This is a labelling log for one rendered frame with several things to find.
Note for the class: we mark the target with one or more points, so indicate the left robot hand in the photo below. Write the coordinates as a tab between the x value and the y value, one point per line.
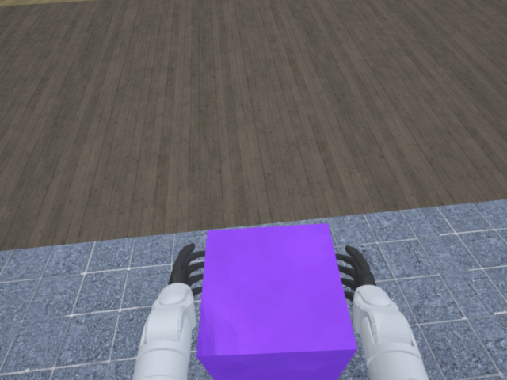
182	269

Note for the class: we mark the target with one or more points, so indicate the right robot hand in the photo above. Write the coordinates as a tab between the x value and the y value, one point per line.
361	272

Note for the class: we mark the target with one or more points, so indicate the robot left forearm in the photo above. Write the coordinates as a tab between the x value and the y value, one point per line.
164	348

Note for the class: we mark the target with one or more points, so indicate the carton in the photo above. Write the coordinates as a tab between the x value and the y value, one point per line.
273	306

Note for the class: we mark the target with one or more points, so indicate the robot right forearm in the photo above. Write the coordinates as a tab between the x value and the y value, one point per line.
390	350

